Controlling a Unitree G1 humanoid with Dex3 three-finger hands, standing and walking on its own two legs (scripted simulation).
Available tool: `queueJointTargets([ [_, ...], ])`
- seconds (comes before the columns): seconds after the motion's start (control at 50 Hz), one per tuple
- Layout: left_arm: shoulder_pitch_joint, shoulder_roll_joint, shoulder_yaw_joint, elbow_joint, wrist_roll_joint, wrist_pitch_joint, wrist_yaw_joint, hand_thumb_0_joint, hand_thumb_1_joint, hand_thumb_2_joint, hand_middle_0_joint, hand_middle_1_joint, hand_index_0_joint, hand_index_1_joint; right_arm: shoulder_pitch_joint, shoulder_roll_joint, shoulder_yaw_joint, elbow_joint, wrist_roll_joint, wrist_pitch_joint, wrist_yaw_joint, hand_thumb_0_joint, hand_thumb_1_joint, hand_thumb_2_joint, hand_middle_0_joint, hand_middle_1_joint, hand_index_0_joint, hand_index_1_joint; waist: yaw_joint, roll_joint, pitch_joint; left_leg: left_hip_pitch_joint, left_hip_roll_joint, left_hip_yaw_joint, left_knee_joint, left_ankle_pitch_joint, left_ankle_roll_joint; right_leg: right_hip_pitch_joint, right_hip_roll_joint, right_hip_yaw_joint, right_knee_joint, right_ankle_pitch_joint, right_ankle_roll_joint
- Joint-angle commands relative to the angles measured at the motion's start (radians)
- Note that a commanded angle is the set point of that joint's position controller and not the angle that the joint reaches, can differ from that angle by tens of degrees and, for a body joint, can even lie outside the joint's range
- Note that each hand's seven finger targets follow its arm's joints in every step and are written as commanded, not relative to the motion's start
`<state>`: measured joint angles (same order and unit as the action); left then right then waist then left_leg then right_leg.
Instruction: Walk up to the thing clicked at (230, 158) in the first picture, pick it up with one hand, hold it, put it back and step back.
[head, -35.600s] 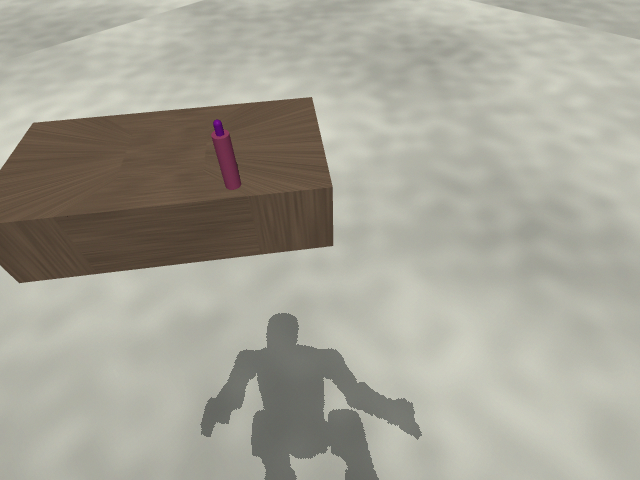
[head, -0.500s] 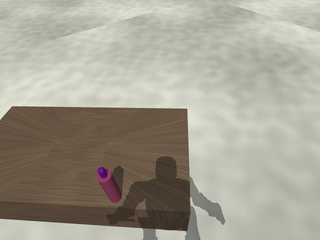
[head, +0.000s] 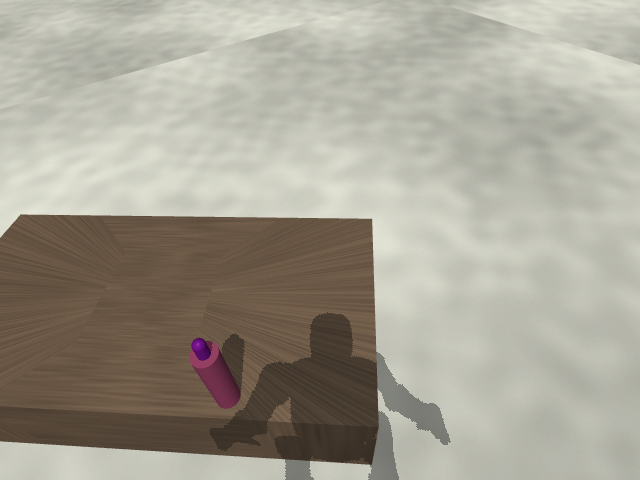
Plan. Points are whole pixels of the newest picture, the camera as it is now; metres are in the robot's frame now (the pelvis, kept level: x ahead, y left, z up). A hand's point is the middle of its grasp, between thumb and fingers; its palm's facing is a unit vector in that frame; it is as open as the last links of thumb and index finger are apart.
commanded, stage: stand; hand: left
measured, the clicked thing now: (214, 372) +0.41 +0.28 -0.32
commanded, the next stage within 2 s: none
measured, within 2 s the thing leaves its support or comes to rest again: neither
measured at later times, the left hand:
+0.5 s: hand out of the picture +0.07 +0.24 -0.15, palm faces -0.03 -0.94 -0.35, open 7.4 cm
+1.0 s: hand out of the picture +0.09 +0.24 -0.15, palm faces -0.03 -0.94 -0.35, open 7.4 cm
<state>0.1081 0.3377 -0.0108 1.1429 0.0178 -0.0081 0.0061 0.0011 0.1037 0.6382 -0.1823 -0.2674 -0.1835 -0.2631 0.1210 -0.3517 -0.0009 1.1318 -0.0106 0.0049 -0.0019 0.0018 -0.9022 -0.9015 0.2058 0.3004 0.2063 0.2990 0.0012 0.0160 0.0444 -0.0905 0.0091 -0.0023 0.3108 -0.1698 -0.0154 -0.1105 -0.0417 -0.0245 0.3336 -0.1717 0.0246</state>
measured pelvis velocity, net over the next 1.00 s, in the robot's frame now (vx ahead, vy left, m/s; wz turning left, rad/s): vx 0.01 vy -0.01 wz -0.01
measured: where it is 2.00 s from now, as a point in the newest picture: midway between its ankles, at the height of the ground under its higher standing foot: outside the picture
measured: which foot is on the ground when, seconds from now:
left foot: down 0.00-1.00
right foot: down 0.00-1.00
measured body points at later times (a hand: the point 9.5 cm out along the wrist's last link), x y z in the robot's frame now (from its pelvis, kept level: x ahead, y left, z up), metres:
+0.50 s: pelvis +0.00 -0.01 +0.00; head +0.01 -0.01 +0.45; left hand +0.07 +0.29 -0.13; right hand +0.07 -0.31 -0.14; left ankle +0.00 +0.13 -0.75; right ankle +0.01 -0.13 -0.75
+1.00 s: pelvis +0.01 -0.01 +0.00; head +0.02 -0.02 +0.45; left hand +0.09 +0.29 -0.13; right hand +0.08 -0.31 -0.14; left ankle +0.00 +0.13 -0.75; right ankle +0.01 -0.13 -0.75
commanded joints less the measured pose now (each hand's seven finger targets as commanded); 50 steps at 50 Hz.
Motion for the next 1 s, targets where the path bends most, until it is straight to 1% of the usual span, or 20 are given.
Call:
queueJointTargets([
  [0.0, -0.040, 0.219, 0.045, -0.062, -0.005, -0.017, 0.012, 0.000, 0.817, 0.900, -0.200, -0.300, -0.200, -0.300, -0.028, -0.199, -0.038, -0.054, -0.005, -0.023, -0.011, 0.000, -0.900, -0.900, 0.200, 0.300, 0.200, 0.300, -0.004, -0.013, -0.041, -0.028, 0.109, -0.080, -0.063, 0.064, 0.016, 0.006, -0.093, 0.086, -0.058, 0.064, -0.034],
  [0.02, -0.036, 0.218, 0.043, -0.061, -0.001, -0.017, 0.012, 0.000, 0.897, 0.900, -0.200, -0.300, -0.200, -0.300, -0.033, -0.196, -0.038, -0.054, -0.005, -0.023, -0.010, 0.000, -0.900, -0.900, 0.200, 0.300, 0.200, 0.300, -0.001, -0.026, -0.032, -0.030, 0.111, -0.086, -0.065, 0.065, 0.016, -0.003, -0.089, 0.081, -0.061, 0.038, -0.034],
  [0.06, -0.041, 0.225, 0.047, -0.069, -0.002, -0.019, 0.011, 0.000, 0.899, 0.900, -0.200, -0.300, -0.200, -0.300, -0.030, -0.207, -0.043, -0.058, -0.005, -0.026, -0.012, 0.000, -0.900, -0.900, 0.200, 0.300, 0.200, 0.300, -0.004, -0.017, -0.067, -0.004, 0.114, -0.082, -0.057, 0.096, 0.018, 0.005, -0.094, 0.088, -0.055, 0.092, -0.037],
  [0.12, -0.036, 0.222, 0.045, -0.066, -0.004, -0.019, 0.010, 0.000, 0.899, 0.900, -0.200, -0.300, -0.200, -0.300, -0.032, -0.194, -0.038, -0.056, -0.005, -0.025, -0.009, 0.000, -0.900, -0.900, 0.200, 0.300, 0.200, 0.300, -0.001, -0.028, -0.048, -0.024, 0.111, -0.082, -0.062, 0.081, 0.017, 0.010, -0.095, 0.088, -0.055, 0.074, -0.038],
  [0.14, -0.033, 0.218, 0.044, -0.066, -0.003, -0.020, 0.011, 0.000, 0.899, 0.900, -0.200, -0.300, -0.200, -0.300, -0.036, -0.201, -0.041, -0.057, -0.005, -0.024, -0.009, 0.000, -0.900, -0.900, 0.200, 0.300, 0.200, 0.300, -0.001, -0.029, -0.046, -0.020, 0.114, -0.085, -0.059, 0.084, 0.018, 0.003, -0.091, 0.083, -0.058, 0.064, -0.036],
  [0.18, -0.028, 0.220, 0.043, -0.067, -0.002, -0.022, 0.010, 0.000, 0.899, 0.900, -0.200, -0.300, -0.200, -0.300, -0.036, -0.197, -0.042, -0.056, -0.004, -0.024, -0.008, 0.000, -0.900, -0.900, 0.200, 0.300, 0.200, 0.300, 0.001, -0.038, -0.054, -0.008, 0.114, -0.084, -0.052, 0.093, 0.020, 0.003, -0.095, 0.088, -0.064, 0.079, -0.038],
  [0.2, -0.031, 0.216, 0.043, -0.066, -0.002, -0.022, 0.011, 0.000, 0.899, 0.900, -0.200, -0.300, -0.200, -0.300, -0.029, -0.197, -0.041, -0.056, -0.004, -0.022, -0.008, 0.000, -0.900, -0.900, 0.200, 0.300, 0.200, 0.300, -0.005, -0.040, -0.038, -0.031, 0.110, -0.083, -0.055, 0.073, 0.019, 0.002, -0.090, 0.085, -0.069, 0.048, -0.035],
  [0.24, -0.040, 0.228, 0.047, -0.072, -0.003, -0.021, 0.010, 0.000, 0.899, 0.900, -0.200, -0.300, -0.200, -0.300, -0.035, -0.204, -0.044, -0.057, -0.006, -0.024, -0.009, 0.000, -0.900, -0.900, 0.200, 0.300, 0.200, 0.300, -0.003, -0.015, -0.059, -0.004, 0.114, -0.079, -0.053, 0.087, 0.019, 0.002, -0.095, 0.092, -0.060, 0.076, -0.041],
  [0.3, -0.032, 0.222, 0.046, -0.069, -0.005, -0.021, 0.009, 0.000, 0.899, 0.900, -0.200, -0.300, -0.200, -0.300, -0.024, -0.196, -0.041, -0.052, -0.005, -0.024, -0.008, 0.000, -0.900, -0.900, 0.200, 0.300, 0.200, 0.300, -0.005, -0.016, -0.049, -0.016, 0.112, -0.076, -0.058, 0.070, 0.016, 0.001, -0.089, 0.091, -0.063, 0.062, -0.039],
  [0.36, -0.029, 0.226, 0.047, -0.069, -0.006, -0.021, 0.009, 0.000, 0.899, 0.900, -0.200, -0.300, -0.200, -0.300, -0.033, -0.199, -0.042, -0.055, -0.003, -0.025, -0.008, 0.000, -0.900, -0.900, 0.200, 0.300, 0.200, 0.300, -0.001, -0.013, -0.057, -0.008, 0.115, -0.078, -0.054, 0.092, 0.019, 0.011, -0.094, 0.092, -0.053, 0.103, -0.042],
  [0.42, -0.027, 0.221, 0.046, -0.067, -0.005, -0.021, 0.009, 0.000, 0.899, 0.900, -0.200, -0.300, -0.200, -0.300, -0.025, -0.195, -0.040, -0.055, -0.002, -0.023, -0.007, 0.000, -0.900, -0.900, 0.200, 0.300, 0.200, 0.300, -0.003, -0.035, -0.032, -0.016, 0.113, -0.079, -0.060, 0.064, 0.018, -0.008, -0.089, 0.092, -0.068, 0.052, -0.039],
  [0.52, -0.031, 0.221, 0.048, -0.071, -0.007, -0.021, 0.008, 0.000, 0.899, 0.900, -0.200, -0.300, -0.200, -0.300, -0.024, -0.203, -0.043, -0.058, -0.004, -0.025, -0.008, 0.000, -0.900, -0.900, 0.200, 0.300, 0.200, 0.300, -0.004, -0.009, -0.053, -0.004, 0.119, -0.077, -0.053, 0.090, 0.018, 0.005, -0.091, 0.095, -0.055, 0.085, -0.044],
  [0.56, -0.034, 0.226, 0.050, -0.075, -0.006, -0.021, 0.008, 0.000, 0.899, 0.900, -0.200, -0.300, -0.200, -0.300, -0.024, -0.198, -0.042, -0.057, -0.005, -0.025, -0.009, 0.000, -0.900, -0.900, 0.200, 0.300, 0.200, 0.300, -0.003, -0.017, -0.048, -0.011, 0.117, -0.077, -0.054, 0.091, 0.016, 0.001, -0.089, 0.094, -0.057, 0.078, -0.042],
  [0.58, -0.022, 0.218, 0.046, -0.072, -0.006, -0.022, 0.008, 0.000, 0.899, 0.900, -0.200, -0.300, -0.200, -0.300, -0.032, -0.205, -0.043, -0.058, -0.003, -0.025, -0.008, 0.000, -0.900, -0.900, 0.200, 0.300, 0.200, 0.300, -0.002, -0.011, -0.064, 0.008, 0.121, -0.077, -0.042, 0.113, 0.020, 0.012, -0.092, 0.093, -0.054, 0.113, -0.043],
  [0.62, -0.030, 0.226, 0.049, -0.073, -0.006, -0.022, 0.007, 0.000, 0.899, 0.900, -0.200, -0.300, -0.200, -0.300, -0.027, -0.198, -0.040, -0.057, -0.003, -0.025, -0.009, 0.000, -0.900, -0.900, 0.200, 0.300, 0.200, 0.300, -0.004, -0.025, -0.060, 0.005, 0.119, -0.075, -0.047, 0.110, 0.019, 0.009, -0.092, 0.096, -0.055, 0.128, -0.043],
  [0.72, -0.029, 0.222, 0.048, -0.075, -0.007, -0.023, 0.008, 0.000, 0.899, 0.900, -0.200, -0.300, -0.200, -0.300, -0.029, -0.204, -0.042, -0.059, -0.002, -0.024, -0.009, 0.000, -0.900, -0.900, 0.200, 0.300, 0.200, 0.300, -0.003, -0.024, -0.062, 0.012, 0.121, -0.073, -0.042, 0.128, 0.018, 0.014, -0.093, 0.094, -0.054, 0.145, -0.042],
  [0.78, -0.036, 0.227, 0.051, -0.076, -0.008, -0.021, 0.008, 0.000, 0.899, 0.900, -0.200, -0.300, -0.200, -0.300, -0.026, -0.200, -0.039, -0.058, -0.004, -0.025, -0.009, 0.000, -0.900, -0.900, 0.200, 0.300, 0.200, 0.300, -0.006, -0.018, -0.054, 0.000, 0.120, -0.071, -0.051, 0.115, 0.016, 0.015, -0.092, 0.094, -0.051, 0.138, -0.044],
  [0.82, -0.032, 0.218, 0.048, -0.077, -0.007, -0.021, 0.007, 0.000, 0.899, 0.900, -0.200, -0.300, -0.200, -0.300, -0.033, -0.207, -0.041, -0.061, -0.004, -0.027, -0.009, 0.000, -0.900, -0.900, 0.200, 0.300, 0.200, 0.300, -0.001, -0.008, -0.068, 0.014, 0.123, -0.070, -0.044, 0.142, 0.016, 0.016, -0.092, 0.092, -0.046, 0.160, -0.045],
  [0.92, -0.033, 0.220, 0.050, -0.073, -0.010, -0.018, 0.005, 0.000, 0.899, 0.900, -0.200, -0.300, -0.200, -0.300, -0.023, -0.198, -0.037, -0.055, -0.003, -0.027, -0.009, 0.000, -0.900, -0.900, 0.200, 0.300, 0.200, 0.300, -0.002, -0.016, -0.035, -0.015, 0.118, -0.069, -0.059, 0.088, 0.012, 0.005, -0.086, 0.097, -0.060, 0.100, -0.042],
  [0.98, -0.035, 0.224, 0.050, -0.075, -0.007, -0.020, 0.006, 0.000, 0.899, 0.900, -0.200, -0.300, -0.200, -0.300, -0.035, -0.200, -0.040, -0.058, -0.003, -0.027, -0.008, 0.000, -0.900, -0.900, 0.200, 0.300, 0.200, 0.300, -0.001, -0.026, -0.051, 0.000, 0.124, -0.073, -0.053, 0.106, 0.017, 0.014, -0.087, 0.092, -0.055, 0.109, -0.043],
])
